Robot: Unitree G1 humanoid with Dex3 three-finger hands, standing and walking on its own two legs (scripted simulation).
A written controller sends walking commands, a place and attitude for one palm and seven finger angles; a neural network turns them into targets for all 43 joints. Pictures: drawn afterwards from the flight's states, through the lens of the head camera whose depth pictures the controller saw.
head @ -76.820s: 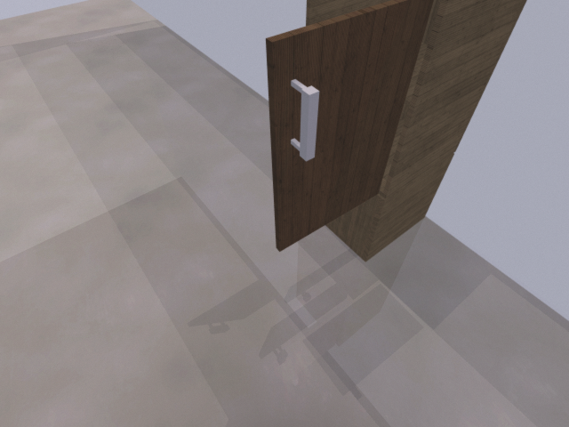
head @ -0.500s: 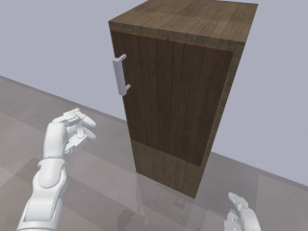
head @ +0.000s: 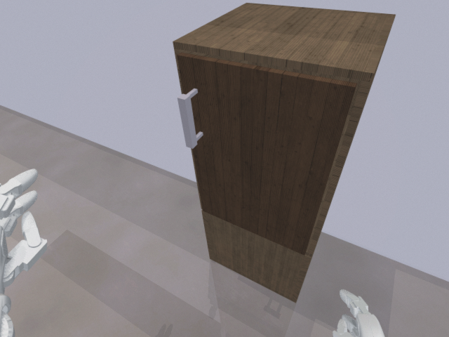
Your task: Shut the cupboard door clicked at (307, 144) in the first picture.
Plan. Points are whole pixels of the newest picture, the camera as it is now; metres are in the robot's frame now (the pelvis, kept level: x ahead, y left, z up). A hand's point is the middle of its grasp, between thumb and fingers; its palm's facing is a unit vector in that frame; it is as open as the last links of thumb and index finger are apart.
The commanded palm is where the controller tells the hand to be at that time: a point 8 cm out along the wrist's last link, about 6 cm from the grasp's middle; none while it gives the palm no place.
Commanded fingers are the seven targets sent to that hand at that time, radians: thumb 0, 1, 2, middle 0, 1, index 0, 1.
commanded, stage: draw the hand back to the body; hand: left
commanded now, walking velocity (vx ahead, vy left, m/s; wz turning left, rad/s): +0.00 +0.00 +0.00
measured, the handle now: (192, 118) +0.60 +0.17 +0.09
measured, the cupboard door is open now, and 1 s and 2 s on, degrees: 0 0 0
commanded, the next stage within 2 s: step back with the hand held close in 0.30 s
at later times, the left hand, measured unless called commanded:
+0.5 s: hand (55, 232) +0.20 +0.27 +0.16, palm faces +0.48 -0.76 -0.43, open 7.4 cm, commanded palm +0.14 +0.30 +0.17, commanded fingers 0.00 0.90 0.90 -0.20 -0.30 -0.20 -0.30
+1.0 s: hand (12, 284) +0.13 +0.29 +0.15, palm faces +0.49 -0.75 -0.45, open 7.4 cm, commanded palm +0.07 +0.32 +0.17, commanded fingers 0.00 0.90 0.90 -0.20 -0.30 -0.20 -0.30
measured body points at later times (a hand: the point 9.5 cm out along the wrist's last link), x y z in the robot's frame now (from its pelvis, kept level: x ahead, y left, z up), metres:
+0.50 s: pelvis +0.00 +0.00 +0.00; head -0.01 -0.02 +0.45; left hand +0.17 +0.31 +0.18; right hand +0.18 -0.22 -0.09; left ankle -0.02 +0.12 -0.74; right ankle +0.01 -0.13 -0.74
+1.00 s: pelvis -0.07 +0.02 -0.02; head -0.08 +0.02 +0.43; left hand +0.09 +0.33 +0.17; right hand +0.10 -0.22 -0.09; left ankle -0.02 +0.12 -0.74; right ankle +0.01 -0.13 -0.74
